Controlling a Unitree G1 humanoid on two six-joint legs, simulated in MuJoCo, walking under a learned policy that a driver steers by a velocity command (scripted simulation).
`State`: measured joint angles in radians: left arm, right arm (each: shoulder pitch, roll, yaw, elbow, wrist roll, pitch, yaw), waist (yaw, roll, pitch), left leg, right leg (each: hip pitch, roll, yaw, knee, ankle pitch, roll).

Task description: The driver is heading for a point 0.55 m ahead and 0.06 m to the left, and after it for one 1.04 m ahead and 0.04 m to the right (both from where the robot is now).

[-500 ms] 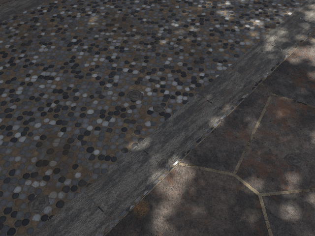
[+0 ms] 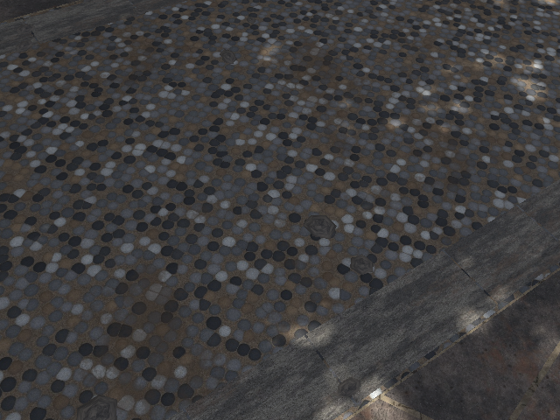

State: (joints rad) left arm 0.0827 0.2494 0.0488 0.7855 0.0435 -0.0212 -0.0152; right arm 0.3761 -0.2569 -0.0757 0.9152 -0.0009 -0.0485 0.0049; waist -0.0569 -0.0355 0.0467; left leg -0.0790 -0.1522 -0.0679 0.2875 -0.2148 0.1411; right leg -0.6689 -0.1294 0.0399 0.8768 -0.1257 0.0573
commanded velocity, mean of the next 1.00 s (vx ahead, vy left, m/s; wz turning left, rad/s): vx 0.40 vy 0.00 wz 0.35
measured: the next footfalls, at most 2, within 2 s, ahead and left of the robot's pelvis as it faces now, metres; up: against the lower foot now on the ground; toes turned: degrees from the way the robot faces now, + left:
right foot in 0.22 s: +0.32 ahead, -0.13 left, +0.00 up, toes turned +9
left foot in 0.72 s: +0.48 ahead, +0.18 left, +0.00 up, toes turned +27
